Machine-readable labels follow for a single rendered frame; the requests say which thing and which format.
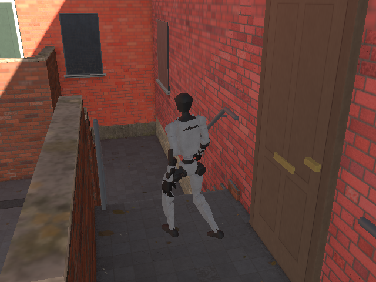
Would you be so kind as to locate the robot right hand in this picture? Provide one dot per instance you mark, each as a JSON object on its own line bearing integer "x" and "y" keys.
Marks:
{"x": 198, "y": 157}

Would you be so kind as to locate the robot left hand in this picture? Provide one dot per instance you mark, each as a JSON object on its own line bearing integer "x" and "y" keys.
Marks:
{"x": 167, "y": 187}

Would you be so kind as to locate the right robot foot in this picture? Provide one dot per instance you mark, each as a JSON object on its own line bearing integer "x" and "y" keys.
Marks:
{"x": 218, "y": 235}

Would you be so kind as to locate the robot left upper arm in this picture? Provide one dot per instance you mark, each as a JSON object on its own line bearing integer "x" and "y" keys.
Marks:
{"x": 171, "y": 134}

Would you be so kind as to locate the robot left forearm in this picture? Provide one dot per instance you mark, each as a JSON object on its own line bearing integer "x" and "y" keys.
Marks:
{"x": 171, "y": 166}

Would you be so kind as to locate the robot left thigh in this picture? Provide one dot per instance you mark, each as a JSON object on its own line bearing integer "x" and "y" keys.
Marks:
{"x": 177, "y": 176}

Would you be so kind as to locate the robot right upper arm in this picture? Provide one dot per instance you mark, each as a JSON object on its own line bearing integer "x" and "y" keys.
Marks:
{"x": 203, "y": 130}

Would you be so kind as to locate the robot right forearm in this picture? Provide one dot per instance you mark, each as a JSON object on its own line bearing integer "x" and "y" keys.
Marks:
{"x": 202, "y": 148}

